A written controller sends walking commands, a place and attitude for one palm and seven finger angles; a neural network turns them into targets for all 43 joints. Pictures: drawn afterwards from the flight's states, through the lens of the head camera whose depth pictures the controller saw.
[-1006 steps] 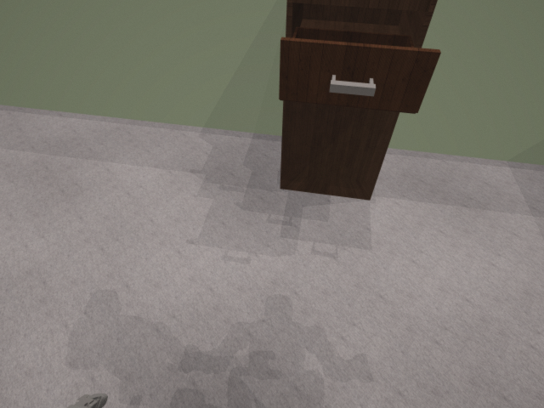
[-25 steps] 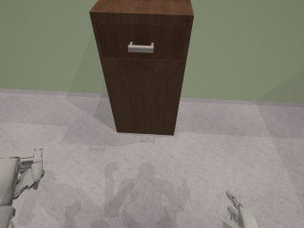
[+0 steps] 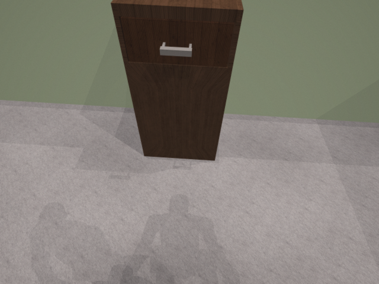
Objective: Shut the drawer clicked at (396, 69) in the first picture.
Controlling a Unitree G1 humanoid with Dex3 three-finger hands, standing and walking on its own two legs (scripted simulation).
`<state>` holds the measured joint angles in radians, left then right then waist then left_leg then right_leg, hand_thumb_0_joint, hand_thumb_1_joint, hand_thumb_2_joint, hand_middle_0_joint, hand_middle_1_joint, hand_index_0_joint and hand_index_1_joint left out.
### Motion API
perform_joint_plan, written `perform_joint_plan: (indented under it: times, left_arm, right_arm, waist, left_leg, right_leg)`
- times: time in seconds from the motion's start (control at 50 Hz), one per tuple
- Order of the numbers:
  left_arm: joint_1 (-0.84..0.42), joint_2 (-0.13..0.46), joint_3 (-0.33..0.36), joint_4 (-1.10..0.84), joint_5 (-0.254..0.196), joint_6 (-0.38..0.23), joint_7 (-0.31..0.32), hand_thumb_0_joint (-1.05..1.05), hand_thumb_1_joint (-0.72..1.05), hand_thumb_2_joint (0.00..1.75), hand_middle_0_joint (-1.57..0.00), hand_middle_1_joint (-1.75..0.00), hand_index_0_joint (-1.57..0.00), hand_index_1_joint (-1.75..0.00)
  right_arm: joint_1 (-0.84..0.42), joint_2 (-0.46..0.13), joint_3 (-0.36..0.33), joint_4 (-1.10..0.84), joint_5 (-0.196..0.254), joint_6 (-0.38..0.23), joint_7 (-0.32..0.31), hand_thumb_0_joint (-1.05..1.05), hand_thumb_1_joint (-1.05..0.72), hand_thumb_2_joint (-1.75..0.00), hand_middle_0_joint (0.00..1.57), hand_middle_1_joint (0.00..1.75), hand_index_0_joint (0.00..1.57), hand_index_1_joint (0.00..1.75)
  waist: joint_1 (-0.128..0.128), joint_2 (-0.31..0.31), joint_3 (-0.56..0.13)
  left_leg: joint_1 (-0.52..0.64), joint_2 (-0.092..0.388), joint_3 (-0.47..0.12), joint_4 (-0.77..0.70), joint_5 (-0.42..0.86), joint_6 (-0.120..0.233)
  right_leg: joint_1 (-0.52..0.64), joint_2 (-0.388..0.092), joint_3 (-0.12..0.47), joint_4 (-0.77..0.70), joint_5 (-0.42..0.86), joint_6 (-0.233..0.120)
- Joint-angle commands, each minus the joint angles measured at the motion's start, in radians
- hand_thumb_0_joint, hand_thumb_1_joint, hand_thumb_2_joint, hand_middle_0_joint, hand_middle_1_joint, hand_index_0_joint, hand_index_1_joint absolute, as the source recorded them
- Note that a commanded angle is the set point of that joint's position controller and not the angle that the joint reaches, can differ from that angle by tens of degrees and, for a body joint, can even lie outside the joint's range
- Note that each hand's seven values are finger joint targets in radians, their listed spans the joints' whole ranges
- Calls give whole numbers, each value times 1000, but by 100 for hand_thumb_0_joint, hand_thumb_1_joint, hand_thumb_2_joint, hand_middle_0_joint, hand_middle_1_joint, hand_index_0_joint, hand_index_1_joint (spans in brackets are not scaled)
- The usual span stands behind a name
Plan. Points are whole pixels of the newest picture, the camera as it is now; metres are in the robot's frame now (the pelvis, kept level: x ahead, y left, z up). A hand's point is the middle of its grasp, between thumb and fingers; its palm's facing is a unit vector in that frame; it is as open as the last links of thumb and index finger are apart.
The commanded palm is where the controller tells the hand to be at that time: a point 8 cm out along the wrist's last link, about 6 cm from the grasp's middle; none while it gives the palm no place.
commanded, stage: let the arm hang, fingers relaxed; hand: left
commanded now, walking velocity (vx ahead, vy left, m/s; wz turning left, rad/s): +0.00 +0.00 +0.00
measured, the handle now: (176, 48) +0.92 +0.11 +0.02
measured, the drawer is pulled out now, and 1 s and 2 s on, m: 0.00 0.00 0.00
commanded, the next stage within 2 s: look to check the result in 0.56 s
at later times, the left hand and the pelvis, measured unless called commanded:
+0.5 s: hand out of the picture +0.04 +0.17 -0.17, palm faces +0.00 -0.98 -0.20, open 7.3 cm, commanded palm none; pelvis +0.01 -0.01 +0.00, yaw -1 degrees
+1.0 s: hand out of the picture +0.03 +0.17 -0.17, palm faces +0.00 -0.98 -0.22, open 7.4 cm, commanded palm none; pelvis +0.02 -0.02 +0.00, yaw -1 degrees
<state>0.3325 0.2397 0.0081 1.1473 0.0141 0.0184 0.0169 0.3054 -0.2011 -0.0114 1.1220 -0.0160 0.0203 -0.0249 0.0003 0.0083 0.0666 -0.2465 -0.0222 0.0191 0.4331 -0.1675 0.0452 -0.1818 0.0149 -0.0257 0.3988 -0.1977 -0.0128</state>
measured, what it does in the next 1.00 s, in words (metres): stands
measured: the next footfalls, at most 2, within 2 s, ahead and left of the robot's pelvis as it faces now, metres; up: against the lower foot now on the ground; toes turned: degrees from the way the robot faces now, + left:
none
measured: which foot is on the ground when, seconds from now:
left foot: down 0.00-1.00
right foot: down 0.00-1.00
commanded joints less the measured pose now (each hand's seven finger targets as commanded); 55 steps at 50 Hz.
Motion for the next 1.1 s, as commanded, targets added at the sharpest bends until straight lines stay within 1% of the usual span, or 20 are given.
perform_joint_plan:
  times: [0.0, 0.04, 0.1, 0.16, 0.2, 0.24, 0.36, 0.4, 0.42, 0.48, 0.68, 0.74, 0.78, 0.8, 0.82, 0.84, 0.86, 0.9, 0.94, 1.08]
  left_arm:
    - [0, 92, 12, -35, -5, -25, 4, 0, 90, 90, -28, -39, -28, -39]
    - [3, 86, 12, -28, -5, -25, 7, 0, 90, 90, -20, -30, -20, -30]
    - [5, 73, 11, -23, -5, -23, 10, 0, 90, 90, -20, -30, -20, -30]
    - [9, 68, 14, -24, -3, -26, 12, 0, 90, 90, -20, -30, -20, -30]
    - [4, 55, 14, -23, -3, -27, 13, 0, 90, 90, -20, -30, -20, -30]
    - [-2, 49, 16, -25, -3, -29, 14, 0, 90, 90, -20, -30, -20, -30]
    - [-17, 43, 18, -36, -2, -35, 16, 0, 90, 90, -20, -30, -20, -30]
    - [-26, 35, 18, -35, -4, -33, 16, 0, 90, 90, -20, -30, -20, -30]
    - [-26, 37, 19, -36, -3, -34, 15, 0, 90, 90, -20, -30, -20, -30]
    - [-34, 44, 20, -36, -4, -38, 15, 0, 90, 90, -20, -30, -20, -30]
    - [-40, 52, 21, -31, -6, -40, 15, 0, 90, 90, -20, -30, -20, -30]
    - [-45, 55, 20, -26, -7, -38, 15, 0, 90, 90, -20, -30, -20, -30]
    - [-43, 60, 20, -27, -7, -39, 15, 0, 90, 90, -20, -30, -20, -30]
    - [-44, 59, 19, -25, -7, -39, 15, 0, 90, 90, -20, -30, -20, -30]
    - [-45, 61, 19, -24, -7, -40, 15, 0, 90, 90, -20, -30, -20, -30]
    - [-47, 59, 19, -23, -8, -39, 14, 0, 90, 90, -20, -30, -20, -30]
    - [-41, 63, 20, -25, -7, -40, 15, 0, 90, 90, -20, -30, -20, -30]
    - [-50, 61, 19, -22, -8, -39, 14, 0, 90, 90, -20, -30, -20, -30]
    - [-49, 64, 20, -20, -8, -41, 14, 0, 90, 90, -20, -30, -20, -30]
    - [-54, 65, 21, -22, -8, -42, 16, 0, 90, 90, -20, -30, -20, -30]
  right_arm:
    - [13, -125, -25, -33, 3, -25, -11, 0, -90, -90, 20, 30, 20, 30]
    - [24, -121, -27, -23, 3, -25, -11, 0, -90, -90, 20, 30, 20, 30]
    - [28, -107, -26, -12, 2, -23, -11, 0, -90, -90, 20, 30, 20, 30]
    - [31, -102, -27, -8, 3, -27, -12, 0, -90, -90, 20, 30, 20, 30]
    - [25, -88, -26, -5, 1, -28, -12, 0, -90, -90, 20, 30, 20, 30]
    - [22, -79, -25, -3, 2, -30, -12, 0, -90, -90, 20, 30, 20, 30]
    - [16, -72, -26, -4, 2, -34, -13, 0, -90, -90, 20, 30, 20, 30]
    - [12, -62, -24, -1, 0, -33, -13, 0, -90, -90, 20, 30, 20, 30]
    - [8, -62, -24, -1, 0, -34, -13, 0, -90, -90, 20, 30, 20, 30]
    - [3, -70, -26, -3, 2, -36, -14, 0, -90, -90, 20, 30, 20, 30]
    - [-9, -87, -25, 5, 3, -37, -17, 0, -90, -90, 20, 30, 20, 30]
    - [-12, -88, -22, 10, 3, -35, -18, 0, -90, -90, 20, 30, 20, 30]
    - [-10, -94, -24, 9, 4, -34, -17, 0, -90, -90, 20, 30, 20, 30]
    - [-15, -92, -23, 9, 3, -34, -17, 0, -90, -90, 20, 30, 20, 30]
    - [-13, -96, -23, 10, 3, -35, -17, 0, -90, -90, 20, 30, 20, 30]
    - [-16, -97, -22, 11, 3, -35, -17, 0, -90, -90, 20, 30, 20, 30]
    - [-17, -99, -24, 8, 4, -35, -18, 0, -90, -90, 20, 30, 20, 30]
    - [-19, -96, -21, 12, 3, -35, -18, 0, -90, -90, 20, 30, 20, 30]
    - [-20, -100, -21, 12, 3, -36, -18, 0, -90, -90, 20, 30, 20, 30]
    - [-28, -98, -22, 15, 4, -36, -19, 0, -90, -90, 20, 30, 20, 30]
  waist:
    - [-5, 0, -12]
    - [-6, -28, 1]
    - [-6, -11, 23]
    - [-3, -13, 9]
    - [-6, 4, 17]
    - [-5, -13, 25]
    - [-7, -6, 11]
    - [-10, 23, 17]
    - [-8, 26, 23]
    - [-11, -12, -1]
    - [-11, -6, -19]
    - [-11, 6, 1]
    - [-13, -11, -13]
    - [-11, -1, -1]
    - [-14, -11, -13]
    - [-12, 6, -6]
    - [-11, 1, -18]
    - [-13, 7, -6]
    - [-12, -10, -19]
    - [-12, -10, -14]
  left_leg:
    - [13, 126, -159, -134, -140, 18]
    - [15, 123, -150, -129, -124, 18]
    - [14, 126, -155, -142, -145, 18]
    - [12, 126, -154, -140, -125, 19]
    - [15, 124, -150, -145, -124, 17]
    - [14, 122, -140, -137, -93, 15]
    - [43, 118, -123, -113, -9, 8]
    - [39, 119, -125, -122, -29, 6]
    - [36, 119, -123, -124, -26, 7]
    - [60, 120, -115, -107, 23, 5]
    - [97, 126, -107, -102, 72, 3]
    - [86, 124, -111, -112, 44, 2]
    - [94, 126, -107, -107, 46, 1]
    - [93, 123, -106, -105, 46, 0]
    - [98, 126, -107, -106, 53, 0]
    - [97, 125, -106, -108, 48, -1]
    - [105, 126, -107, -102, 62, 0]
    - [98, 127, -109, -111, 53, -1]
    - [106, 128, -104, -106, 72, -1]
    - [113, 129, -100, -103, 99, -4]
  right_leg:
    - [-55, -97, 111, -90, -125, -52]
    - [-65, -100, 111, -94, -130, -51]
    - [-86, -94, 110, -86, -141, -48]
    - [-70, -93, 112, -78, -114, -46]
    - [-78, -95, 111, -79, -111, -45]
    - [-74, -97, 111, -81, -88, -42]
    - [-69, -99, 114, -84, -46, -39]
    - [-71, -98, 116, -87, -58, -39]
    - [-69, -100, 117, -90, -50, -39]
    - [-53, -104, 116, -93, -17, -38]
    - [-36, -107, 119, -99, 23, -39]
    - [-39, -105, 122, -108, -5, -40]
    - [-33, -106, 122, -113, -9, -39]
    - [-40, -107, 125, -114, -6, -39]
    - [-33, -106, 123, -113, -1, -40]
    - [-37, -106, 124, -113, -2, -40]
    - [-32, -105, 126, -111, 10, -41]
    - [-32, -104, 125, -112, 3, -40]
    - [-20, -108, 124, -114, 27, -39]
    - [-16, -109, 121, -111, 67, -37]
